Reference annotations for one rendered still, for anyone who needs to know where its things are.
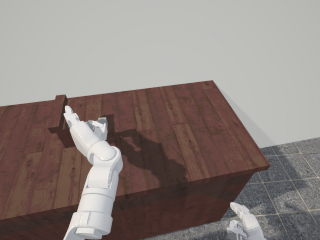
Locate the left robot hand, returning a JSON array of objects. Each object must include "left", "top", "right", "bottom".
[{"left": 63, "top": 105, "right": 108, "bottom": 157}]

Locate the right robot hand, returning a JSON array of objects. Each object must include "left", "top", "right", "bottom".
[{"left": 226, "top": 202, "right": 264, "bottom": 240}]

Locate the tap lever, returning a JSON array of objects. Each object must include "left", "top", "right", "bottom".
[{"left": 68, "top": 117, "right": 108, "bottom": 130}]

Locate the counter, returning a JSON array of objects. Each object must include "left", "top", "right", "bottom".
[{"left": 0, "top": 80, "right": 271, "bottom": 240}]

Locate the left robot forearm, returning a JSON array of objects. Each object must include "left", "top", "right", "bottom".
[{"left": 63, "top": 140, "right": 123, "bottom": 240}]

